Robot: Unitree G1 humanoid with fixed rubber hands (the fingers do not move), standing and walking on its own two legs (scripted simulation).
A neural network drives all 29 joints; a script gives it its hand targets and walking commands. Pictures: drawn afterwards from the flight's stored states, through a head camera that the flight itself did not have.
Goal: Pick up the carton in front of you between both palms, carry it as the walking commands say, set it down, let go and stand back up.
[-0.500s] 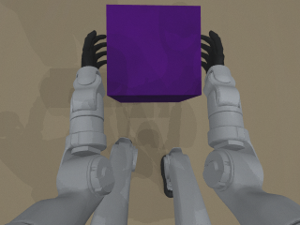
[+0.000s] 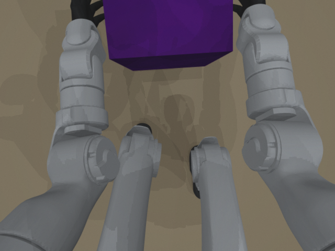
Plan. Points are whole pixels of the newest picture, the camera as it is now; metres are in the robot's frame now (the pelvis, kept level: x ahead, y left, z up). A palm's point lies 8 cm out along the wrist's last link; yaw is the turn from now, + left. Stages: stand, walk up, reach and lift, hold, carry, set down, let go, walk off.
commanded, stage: set down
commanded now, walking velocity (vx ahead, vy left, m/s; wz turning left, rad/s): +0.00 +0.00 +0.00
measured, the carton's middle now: (166, 16) +0.55 +0.08 -0.22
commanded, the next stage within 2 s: none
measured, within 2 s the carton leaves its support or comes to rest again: rests again in 0.70 s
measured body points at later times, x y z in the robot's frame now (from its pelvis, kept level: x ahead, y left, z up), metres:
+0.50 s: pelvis +0.01 +0.00 -0.07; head +0.39 +0.01 +0.16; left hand +0.53 +0.23 -0.25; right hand +0.60 -0.07 -0.25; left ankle +0.12 +0.13 -0.43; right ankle +0.07 -0.11 -0.43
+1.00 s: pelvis +0.00 +0.00 -0.08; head +0.38 +0.00 +0.14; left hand +0.53 +0.24 -0.26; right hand +0.59 -0.06 -0.27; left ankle +0.12 +0.13 -0.43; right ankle +0.07 -0.11 -0.43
